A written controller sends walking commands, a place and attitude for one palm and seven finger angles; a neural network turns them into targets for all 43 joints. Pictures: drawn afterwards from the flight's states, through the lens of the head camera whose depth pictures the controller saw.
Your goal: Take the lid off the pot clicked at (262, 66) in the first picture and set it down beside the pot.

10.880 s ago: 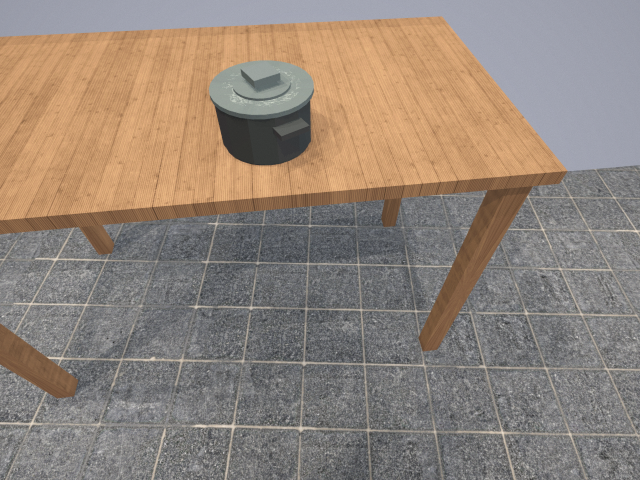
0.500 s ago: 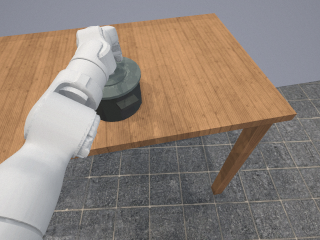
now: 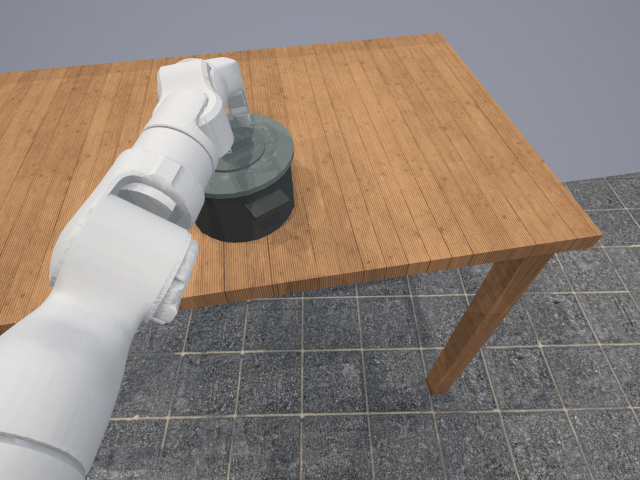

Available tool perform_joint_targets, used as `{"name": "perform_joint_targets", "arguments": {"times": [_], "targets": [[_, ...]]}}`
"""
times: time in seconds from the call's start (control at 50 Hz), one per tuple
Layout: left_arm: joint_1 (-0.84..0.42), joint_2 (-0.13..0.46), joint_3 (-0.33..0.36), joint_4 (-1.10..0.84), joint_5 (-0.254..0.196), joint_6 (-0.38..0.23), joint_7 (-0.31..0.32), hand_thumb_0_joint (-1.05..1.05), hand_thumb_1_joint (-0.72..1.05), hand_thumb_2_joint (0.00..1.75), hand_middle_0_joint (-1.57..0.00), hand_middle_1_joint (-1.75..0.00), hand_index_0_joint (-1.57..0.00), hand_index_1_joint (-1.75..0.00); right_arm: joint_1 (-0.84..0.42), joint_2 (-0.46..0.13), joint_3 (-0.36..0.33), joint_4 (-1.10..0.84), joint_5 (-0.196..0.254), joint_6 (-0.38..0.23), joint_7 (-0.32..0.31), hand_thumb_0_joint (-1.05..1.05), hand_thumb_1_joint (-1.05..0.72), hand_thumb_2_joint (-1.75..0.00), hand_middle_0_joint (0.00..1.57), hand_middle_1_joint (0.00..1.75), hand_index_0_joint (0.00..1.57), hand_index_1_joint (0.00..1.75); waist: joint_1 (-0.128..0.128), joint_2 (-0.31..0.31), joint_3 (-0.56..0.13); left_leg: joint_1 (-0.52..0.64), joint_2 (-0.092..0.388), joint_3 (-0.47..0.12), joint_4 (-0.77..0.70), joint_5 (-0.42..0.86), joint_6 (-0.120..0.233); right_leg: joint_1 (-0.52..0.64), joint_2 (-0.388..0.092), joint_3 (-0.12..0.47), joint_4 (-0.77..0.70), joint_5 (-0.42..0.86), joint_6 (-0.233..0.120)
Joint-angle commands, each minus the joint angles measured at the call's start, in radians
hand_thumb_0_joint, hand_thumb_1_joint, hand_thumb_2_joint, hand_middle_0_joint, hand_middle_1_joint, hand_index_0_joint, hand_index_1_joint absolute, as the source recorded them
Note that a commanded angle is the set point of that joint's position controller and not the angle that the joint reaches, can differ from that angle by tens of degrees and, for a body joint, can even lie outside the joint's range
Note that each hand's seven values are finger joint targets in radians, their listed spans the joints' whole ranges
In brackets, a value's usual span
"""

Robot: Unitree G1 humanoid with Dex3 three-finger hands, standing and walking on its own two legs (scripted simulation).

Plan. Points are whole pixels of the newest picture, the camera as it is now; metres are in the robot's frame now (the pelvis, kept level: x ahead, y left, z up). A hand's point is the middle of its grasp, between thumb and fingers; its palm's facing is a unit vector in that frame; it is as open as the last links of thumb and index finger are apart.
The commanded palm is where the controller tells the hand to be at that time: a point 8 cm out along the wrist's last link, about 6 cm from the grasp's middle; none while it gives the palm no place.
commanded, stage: close the fingers and squeeze the knob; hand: left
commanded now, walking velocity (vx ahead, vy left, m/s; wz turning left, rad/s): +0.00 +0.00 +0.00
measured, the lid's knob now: (227, 137) +0.52 +0.09 +0.16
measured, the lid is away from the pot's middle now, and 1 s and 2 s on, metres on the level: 0.00 0.00 0.00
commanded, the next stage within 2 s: lift the lid straight up in 1.54 s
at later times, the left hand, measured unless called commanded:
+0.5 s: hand (223, 135) +0.49 +0.08 +0.18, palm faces -0.40 -0.13 -0.91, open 9.3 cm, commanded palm +0.50 +0.09 +0.24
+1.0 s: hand (223, 135) +0.49 +0.08 +0.18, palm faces -0.41 -0.14 -0.90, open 7.9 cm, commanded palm +0.50 +0.09 +0.24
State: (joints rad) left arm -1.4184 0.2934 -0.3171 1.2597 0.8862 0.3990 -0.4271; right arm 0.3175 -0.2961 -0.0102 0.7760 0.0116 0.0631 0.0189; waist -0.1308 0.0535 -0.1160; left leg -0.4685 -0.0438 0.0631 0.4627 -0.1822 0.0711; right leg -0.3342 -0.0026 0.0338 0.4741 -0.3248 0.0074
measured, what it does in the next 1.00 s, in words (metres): stands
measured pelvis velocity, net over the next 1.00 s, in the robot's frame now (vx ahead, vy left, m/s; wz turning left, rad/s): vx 0.00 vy -0.01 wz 0.00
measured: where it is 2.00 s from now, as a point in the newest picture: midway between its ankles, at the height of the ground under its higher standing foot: outside the picture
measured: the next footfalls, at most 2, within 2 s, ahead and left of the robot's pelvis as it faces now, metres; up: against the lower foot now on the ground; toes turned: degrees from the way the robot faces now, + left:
none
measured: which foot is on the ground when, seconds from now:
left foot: down 0.00-1.00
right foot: down 0.00-1.00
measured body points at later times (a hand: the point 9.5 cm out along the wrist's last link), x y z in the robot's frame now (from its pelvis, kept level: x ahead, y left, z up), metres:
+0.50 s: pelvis +0.00 +0.00 +0.00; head +0.04 -0.02 +0.45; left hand +0.51 +0.09 +0.23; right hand +0.01 -0.27 -0.14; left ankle +0.02 +0.08 -0.74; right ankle -0.07 -0.13 -0.74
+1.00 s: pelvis +0.00 -0.01 +0.00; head +0.04 -0.02 +0.45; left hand +0.51 +0.09 +0.23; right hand +0.03 -0.28 -0.14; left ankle +0.02 +0.08 -0.74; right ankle -0.07 -0.13 -0.74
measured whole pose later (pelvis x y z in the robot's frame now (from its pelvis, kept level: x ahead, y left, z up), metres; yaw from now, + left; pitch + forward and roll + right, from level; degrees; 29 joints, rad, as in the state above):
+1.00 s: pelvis +0.00 -0.01 +0.00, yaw +0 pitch +10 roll +0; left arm -1.44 0.29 -0.30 1.32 0.88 0.40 -0.42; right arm 0.30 -0.29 0.00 0.79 0.01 0.05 0.01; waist -0.14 0.06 -0.11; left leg -0.47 -0.04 0.06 0.46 -0.18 0.06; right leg -0.34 0.00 0.03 0.48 -0.33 0.00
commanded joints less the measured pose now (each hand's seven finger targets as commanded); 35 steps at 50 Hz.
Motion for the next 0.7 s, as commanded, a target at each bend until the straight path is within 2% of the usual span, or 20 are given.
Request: {"name": "perform_joint_targets", "arguments": {"times": [0.0,0.02,0.04,0.06,0.1,0.14,0.16,0.2,0.24,0.26,0.3,0.34,0.38,0.44,0.48,0.5,0.54,0.6,0.62,0.68], "targets": [[-0.504,0.170,0.033,-0.122,0.004,0.007,0.024,0.00,-0.36,1.58,-0.85,-0.08,-0.85,-0.08,0.058,-0.151,-0.050,-0.067,0.000,-0.021,-0.012,0.00,-0.90,-0.90,0.20,0.30,0.20,0.30,-0.012,-0.114,-0.328,0.432,-0.016,-0.067,0.033,0.347,0.028,-0.093,0.073,-0.033,-0.057,0.393,-0.039],[-0.537,0.207,0.050,-0.147,0.007,0.006,0.027,0.00,-0.36,1.58,-0.85,-0.08,-0.85,-0.08,0.052,-0.150,-0.047,-0.068,0.000,-0.025,-0.012,0.00,-0.90,-0.90,0.20,0.30,0.20,0.30,-0.012,-0.121,-0.359,0.438,-0.018,-0.067,0.030,0.354,0.031,-0.071,0.071,-0.028,-0.054,0.411,-0.038],[-0.557,0.180,0.032,-0.166,0.005,0.003,0.028,0.00,-0.36,1.58,-0.85,-0.08,-0.85,-0.08,0.044,-0.142,-0.044,-0.075,0.002,-0.032,-0.009,0.00,-0.90,-0.90,0.20,0.30,0.20,0.30,-0.010,-0.100,-0.380,0.450,-0.017,-0.069,0.036,0.371,0.031,-0.076,0.069,-0.020,-0.048,0.413,-0.039],[-0.534,0.153,0.018,-0.150,0.006,0.004,0.028,0.00,-0.06,0.87,-0.44,-0.81,-0.44,-0.81,0.043,-0.138,-0.046,-0.074,0.004,-0.034,-0.009,0.00,-0.90,-0.90,0.20,0.30,0.20,0.30,-0.010,-0.108,-0.371,0.459,-0.014,-0.074,0.035,0.371,0.028,-0.089,0.071,-0.026,-0.048,0.392,-0.039],[-0.494,0.116,0.002,-0.096,0.000,0.015,0.027,0.00,-0.05,0.88,-0.44,-0.84,-0.44,-0.84,0.055,-0.145,-0.049,-0.061,0.004,-0.029,-0.009,0.00,-0.90,-0.90,0.20,0.30,0.20,0.30,-0.019,-0.111,-0.302,0.435,-0.013,-0.069,0.030,0.344,0.027,-0.115,0.074,-0.035,-0.059,0.376,-0.039],[-0.562,0.183,0.033,-0.131,0.008,0.010,0.034,0.00,-0.03,0.89,-0.44,-0.87,-0.44,-0.87,0.046,-0.147,-0.042,-0.062,0.003,-0.031,-0.011,0.00,-0.90,-0.90,0.20,0.30,0.20,0.30,-0.020,-0.120,-0.336,0.425,-0.018,-0.072,0.018,0.303,0.027,-0.090,0.073,-0.029,-0.058,0.366,-0.040],[-0.588,0.153,0.012,-0.152,0.006,0.002,0.037,0.00,-0.02,0.89,-0.45,-0.89,-0.45,-0.89,0.043,-0.141,-0.041,-0.068,0.004,-0.039,-0.011,0.00,-0.90,-0.90,0.20,0.30,0.20,0.30,-0.022,-0.093,-0.368,0.445,-0.014,-0.080,0.026,0.320,0.027,-0.102,0.070,-0.020,-0.051,0.360,-0.042],[-0.567,0.179,0.038,-0.151,0.005,-0.005,0.043,0.00,-0.01,0.90,-0.45,-0.91,-0.45,-0.91,0.065,-0.143,-0.048,-0.062,-0.003,-0.041,-0.013,0.00,-0.90,-0.90,0.20,0.30,0.20,0.30,-0.013,-0.082,-0.388,0.457,-0.010,-0.082,0.034,0.346,0.025,-0.093,0.071,-0.025,-0.048,0.373,-0.044],[-0.560,0.135,0.009,-0.101,0.011,0.000,0.042,0.00,0.01,0.90,-0.46,-0.93,-0.46,-0.93,0.054,-0.139,-0.044,-0.057,0.003,-0.040,-0.013,0.00,-0.90,-0.90,0.20,0.30,0.20,0.30,-0.031,-0.130,-0.335,0.437,-0.013,-0.080,0.028,0.322,0.026,-0.118,0.077,-0.033,-0.052,0.354,-0.040],[-0.589,0.118,-0.004,-0.129,0.003,-0.003,0.046,0.00,0.02,0.90,-0.46,-0.95,-0.46,-0.95,0.053,-0.140,-0.044,-0.058,0.006,-0.044,-0.012,0.00,-0.90,-0.90,0.20,0.30,0.20,0.30,-0.037,-0.111,-0.338,0.446,-0.012,-0.081,0.028,0.317,0.027,-0.127,0.076,-0.028,-0.053,0.349,-0.039],[-0.595,0.172,0.036,-0.141,-0.002,-0.010,0.053,0.00,0.03,0.90,-0.47,-0.97,-0.47,-0.97,0.071,-0.147,-0.049,-0.052,-0.003,-0.047,-0.015,0.00,-0.90,-0.90,0.20,0.30,0.20,0.30,-0.026,-0.106,-0.380,0.455,-0.010,-0.084,0.033,0.331,0.026,-0.105,0.072,-0.025,-0.051,0.367,-0.042],[-0.603,0.146,0.016,-0.116,0.005,-0.007,0.055,0.00,0.05,0.90,-0.48,-0.98,-0.48,-0.98,0.065,-0.139,-0.045,-0.052,0.001,-0.052,-0.015,0.00,-0.90,-0.90,0.20,0.30,0.20,0.30,-0.036,-0.120,-0.373,0.443,-0.013,-0.084,0.034,0.326,0.029,-0.113,0.073,-0.022,-0.047,0.364,-0.040],[-0.584,0.167,0.031,-0.088,0.010,-0.001,0.059,0.00,0.07,0.90,-0.49,-1.00,-0.49,-1.00,0.068,-0.144,-0.045,-0.047,0.000,-0.052,-0.016,0.00,-0.90,-0.90,0.20,0.30,0.20,0.30,-0.032,-0.126,-0.358,0.428,-0.014,-0.080,0.032,0.302,0.027,-0.114,0.073,-0.023,-0.048,0.354,-0.040],[-0.602,0.184,0.038,-0.125,0.010,-0.007,0.060,0.00,0.10,0.89,-0.51,-1.02,-0.51,-1.02,0.068,-0.144,-0.046,-0.054,0.000,-0.055,-0.015,0.00,-0.90,-0.90,0.20,0.30,0.20,0.30,-0.027,-0.112,-0.388,0.431,-0.016,-0.076,0.037,0.315,0.030,-0.094,0.070,-0.016,-0.044,0.382,-0.039],[-0.570,0.170,0.031,-0.133,0.010,-0.009,0.055,0.00,0.12,0.89,-0.52,-1.04,-0.52,-1.04,0.070,-0.140,-0.047,-0.057,-0.001,-0.058,-0.013,0.00,-0.90,-0.90,0.20,0.30,0.20,0.30,-0.014,-0.097,-0.413,0.456,-0.015,-0.077,0.051,0.387,0.029,-0.089,0.071,-0.016,-0.035,0.414,-0.040],[-0.547,0.176,0.038,-0.127,0.010,-0.009,0.053,0.00,0.13,0.89,-0.53,-1.04,-0.53,-1.04,0.082,-0.146,-0.053,-0.053,-0.002,-0.053,-0.012,0.00,-0.90,-0.90,0.20,0.30,0.20,0.30,-0.013,-0.100,-0.410,0.459,-0.010,-0.078,0.054,0.419,0.028,-0.079,0.071,-0.019,-0.039,0.439,-0.040],[-0.563,0.182,0.035,-0.139,0.013,-0.006,0.051,0.00,0.16,0.88,-0.54,-1.06,-0.54,-1.06,0.064,-0.145,-0.049,-0.061,0.003,-0.050,-0.010,0.00,-0.90,-0.90,0.20,0.30,0.20,0.30,-0.019,-0.130,-0.377,0.436,-0.018,-0.069,0.043,0.367,0.030,-0.079,0.075,-0.023,-0.045,0.417,-0.035],[-0.545,0.150,0.018,-0.155,0.000,-0.007,0.051,0.00,0.19,0.86,-0.57,-1.07,-0.57,-1.07,0.067,-0.143,-0.051,-0.060,0.002,-0.049,-0.009,0.00,-0.90,-0.90,0.20,0.30,0.20,0.30,-0.011,-0.080,-0.381,0.454,-0.012,-0.073,0.052,0.404,0.028,-0.090,0.070,-0.018,-0.041,0.429,-0.041],[-0.552,0.143,0.011,-0.155,0.005,-0.006,0.050,0.00,0.20,0.86,-0.57,-1.07,-0.57,-1.07,0.058,-0.141,-0.049,-0.060,0.001,-0.049,-0.007,0.00,-0.90,-0.90,0.20,0.30,0.20,0.30,-0.016,-0.091,-0.371,0.454,-0.014,-0.075,0.047,0.389,0.028,-0.098,0.074,-0.024,-0.042,0.407,-0.039],[-0.548,0.185,0.039,-0.144,0.003,-0.003,0.050,0.00,0.24,0.84,-0.60,-1.08,-0.60,-1.08,0.056,-0.142,-0.047,-0.060,0.001,-0.051,-0.011,0.00,-0.90,-0.90,0.20,0.30,0.20,0.30,-0.011,-0.120,-0.371,0.429,-0.020,-0.066,0.043,0.342,0.032,-0.076,0.072,-0.018,-0.042,0.416,-0.039]]}}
